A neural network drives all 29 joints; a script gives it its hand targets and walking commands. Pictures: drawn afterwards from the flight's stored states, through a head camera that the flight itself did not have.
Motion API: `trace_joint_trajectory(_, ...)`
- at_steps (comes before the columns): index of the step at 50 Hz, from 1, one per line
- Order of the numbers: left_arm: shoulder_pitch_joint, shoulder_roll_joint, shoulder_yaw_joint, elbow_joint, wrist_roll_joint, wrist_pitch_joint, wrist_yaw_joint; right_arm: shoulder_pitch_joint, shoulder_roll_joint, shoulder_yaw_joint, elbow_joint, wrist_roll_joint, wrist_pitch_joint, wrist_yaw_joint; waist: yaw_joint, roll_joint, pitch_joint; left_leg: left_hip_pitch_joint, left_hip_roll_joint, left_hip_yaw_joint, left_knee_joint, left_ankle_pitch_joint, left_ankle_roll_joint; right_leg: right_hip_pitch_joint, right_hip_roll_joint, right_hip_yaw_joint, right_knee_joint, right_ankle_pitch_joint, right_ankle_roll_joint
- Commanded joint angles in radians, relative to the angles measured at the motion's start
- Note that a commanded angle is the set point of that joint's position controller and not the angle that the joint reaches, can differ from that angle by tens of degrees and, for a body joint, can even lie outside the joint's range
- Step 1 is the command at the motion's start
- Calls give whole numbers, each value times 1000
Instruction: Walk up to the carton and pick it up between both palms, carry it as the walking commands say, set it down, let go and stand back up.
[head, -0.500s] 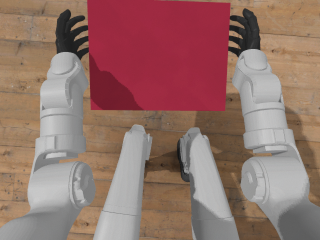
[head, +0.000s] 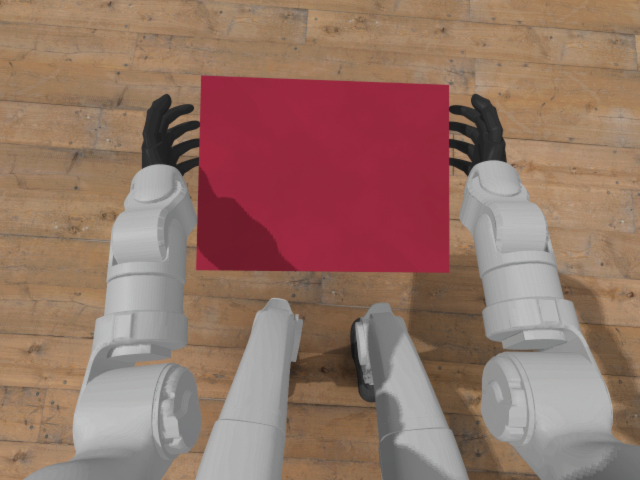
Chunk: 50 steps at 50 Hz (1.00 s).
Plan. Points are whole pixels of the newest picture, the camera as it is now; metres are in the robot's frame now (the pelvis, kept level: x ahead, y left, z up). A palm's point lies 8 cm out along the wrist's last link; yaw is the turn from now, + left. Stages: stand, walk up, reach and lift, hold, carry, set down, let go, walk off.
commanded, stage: reach and lift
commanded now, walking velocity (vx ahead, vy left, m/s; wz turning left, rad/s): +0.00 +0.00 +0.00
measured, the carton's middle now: (322, 187) +0.45 +0.03 -0.13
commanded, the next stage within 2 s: none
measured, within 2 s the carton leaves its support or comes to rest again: neither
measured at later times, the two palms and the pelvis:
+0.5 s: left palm (110, 121) +0.42 +0.20 +0.09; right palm (571, 122) +0.45 -0.17 +0.08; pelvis +0.10 -0.01 +0.08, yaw +0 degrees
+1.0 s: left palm (56, 98) +0.41 +0.20 +0.14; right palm (623, 97) +0.43 -0.16 +0.15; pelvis +0.14 +0.00 +0.13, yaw +0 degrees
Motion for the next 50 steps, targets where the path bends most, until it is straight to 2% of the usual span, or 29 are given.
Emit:
trace_joint_trajectory(1, -764, -1112, -752, -167, -193, -41, -474, -791, 1119, 653, -227, 215, -59, 489, 4, 22, -2081, 571, -19, 73, -217, 99, 44, 412, 18, -74, -230, 43, -24)
trace_joint_trajectory(6, -650, -1156, -673, -64, -143, -43, -495, -689, 1174, 593, -141, 182, -63, 499, 16, 19, -1793, 507, -7, 82, -277, 102, 52, 407, 5, -61, -293, 59, -20)
trace_joint_trajectory(10, -481, -1139, -494, 116, -50, -31, -510, -520, 1177, 464, 17, 93, -57, 504, 32, 8, -1367, 406, 10, 102, -367, 45, 62, 368, -12, -48, -365, 11, -20)
trace_joint_trajectory(14, -382, -1085, -303, 283, 54, -22, -521, -405, 1078, 252, 174, -38, -48, 510, -4, 8, -1008, 376, 13, 105, -457, -106, 66, 312, -24, -66, -457, -168, -37)
trace_joint_trajectory(15, -353, -1077, -261, 319, 74, -23, -524, -386, 1056, 206, 198, -69, -49, 511, -8, 9, -938, 384, 12, 101, -479, -121, 65, 300, -25, -74, -477, -188, -41)
trace_joint_trajectory(17, -317, -1075, -222, 338, 81, -34, -528, -364, 1043, 176, 200, -89, -54, 515, -6, 12, -872, 426, 11, 97, -518, -93, 61, 330, -25, -76, -512, -168, -48)
trace_joint_trajectory(21, -281, -1112, -296, 252, 20, -49, -531, -329, 1115, 299, 85, -46, -54, 512, 4, -7, -945, 540, 2, 96, -570, 121, 54, 539, -19, -57, -572, 65, -42)
trace_joint_trajectory(24, -258, -1087, -339, 195, 8, -44, -528, -269, 1154, 345, 64, -39, -42, 501, 11, -30, -951, 591, 3, 79, -598, 211, 64, 611, -29, -39, -606, 162, -32)
trace_joint_trajectory(29, -162, -1098, -526, 4, -52, -47, -531, -164, 1243, 563, -145, 67, -41, 484, 58, -30, -1182, 733, -5, 59, -617, 538, 64, 854, -39, 8, -625, 580, -6)
trace_joint_trajectory(31, -132, -1093, -564, -41, -63, -44, -531, -148, 1237, 599, -195, 94, -41, 473, 67, -29, -1229, 757, -2, 52, -628, 606, 64, 899, -45, 22, -634, 665, 2)
trace_joint_trajectory(33, -70, -1093, -598, -65, -61, -35, -529, -103, 1229, 622, -229, 109, -37, 466, 59, -28, -1246, 789, 0, 47, -656, 651, 63, 921, -42, 23, -659, 711, 7)
trace_joint_trajectory(35, -14, -1086, -631, -96, -69, -20, -527, -45, 1209, 637, -250, 112, -26, 462, 44, -16, -1224, 823, 2, 51, -689, 665, 56, 946, -43, 27, -696, 731, 9)
trace_joint_trajectory(37, 22, -1080, -638, -100, -68, 1, -528, 5, 1179, 613, -239, 94, -9, 461, 16, -1, -1167, 845, 6, 50, -728, 645, 50, 949, -41, 20, -734, 692, 5)
trace_joint_trajectory(42, 37, -1072, -612, -78, -41, 49, -532, 51, 1123, 533, -182, 50, 35, 476, -29, 25, -951, 854, 16, 59, -811, 506, 38, 903, -33, -9, -813, 503, -10)
trace_joint_trajectory(46, -10, -1119, -597, -83, -39, 90, -535, -24, 1122, 527, -209, 57, 70, 509, -31, 35, -849, 853, 17, 63, -848, 396, 34, 893, -23, -32, -843, 370, -20)
trace_joint_trajectory(50, -36, -1145, -597, -125, -44, 133, -530, -72, 1140, 545, -239, 73, 110, 540, -17, 44, -813, 892, 14, 64, -872, 362, 32, 906, -12, -45, -861, 322, -23)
